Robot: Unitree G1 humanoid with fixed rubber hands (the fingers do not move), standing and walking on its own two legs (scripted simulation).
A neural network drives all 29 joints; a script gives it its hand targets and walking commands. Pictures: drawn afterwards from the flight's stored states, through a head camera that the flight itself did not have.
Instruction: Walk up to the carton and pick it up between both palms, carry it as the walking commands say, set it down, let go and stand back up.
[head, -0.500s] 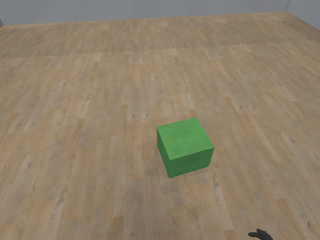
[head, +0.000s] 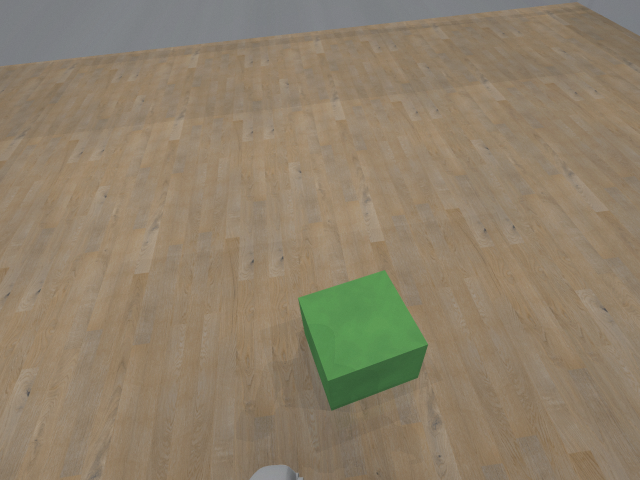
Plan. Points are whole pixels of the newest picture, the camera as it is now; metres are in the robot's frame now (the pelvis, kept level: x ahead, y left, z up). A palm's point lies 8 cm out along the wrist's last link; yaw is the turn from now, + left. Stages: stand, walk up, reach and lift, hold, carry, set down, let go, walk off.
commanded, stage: walk up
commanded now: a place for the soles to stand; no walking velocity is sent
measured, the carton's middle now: (358, 338) +0.64 -0.04 -0.65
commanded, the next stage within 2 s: none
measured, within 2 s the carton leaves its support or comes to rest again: neither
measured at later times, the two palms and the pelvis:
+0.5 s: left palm (190, 391) +0.27 +0.24 -0.11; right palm (536, 465) +0.19 -0.25 -0.13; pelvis +0.17 +0.00 -0.01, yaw +0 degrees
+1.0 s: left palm (187, 375) +0.30 +0.25 -0.11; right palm (509, 391) +0.28 -0.24 -0.12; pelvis +0.20 +0.01 +0.00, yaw +0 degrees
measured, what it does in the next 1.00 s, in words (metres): walks ahead: left foot, then right foot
